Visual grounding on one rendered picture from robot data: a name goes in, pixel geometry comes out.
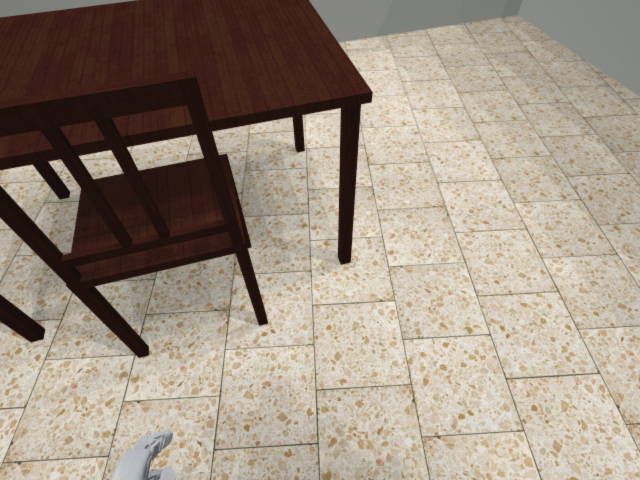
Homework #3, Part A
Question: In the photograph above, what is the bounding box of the chair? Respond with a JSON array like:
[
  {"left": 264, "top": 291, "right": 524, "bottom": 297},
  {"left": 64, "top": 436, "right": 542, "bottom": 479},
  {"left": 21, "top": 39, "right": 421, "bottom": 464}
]
[{"left": 0, "top": 70, "right": 268, "bottom": 358}]

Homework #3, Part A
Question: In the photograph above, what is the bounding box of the table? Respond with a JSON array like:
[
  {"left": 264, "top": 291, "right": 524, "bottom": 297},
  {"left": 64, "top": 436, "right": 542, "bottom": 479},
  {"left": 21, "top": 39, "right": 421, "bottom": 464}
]
[{"left": 0, "top": 0, "right": 373, "bottom": 342}]

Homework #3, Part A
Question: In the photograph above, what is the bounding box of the left robot hand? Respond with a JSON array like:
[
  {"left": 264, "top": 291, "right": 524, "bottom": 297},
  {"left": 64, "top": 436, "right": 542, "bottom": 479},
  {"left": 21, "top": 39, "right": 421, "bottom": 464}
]
[{"left": 111, "top": 430, "right": 181, "bottom": 480}]

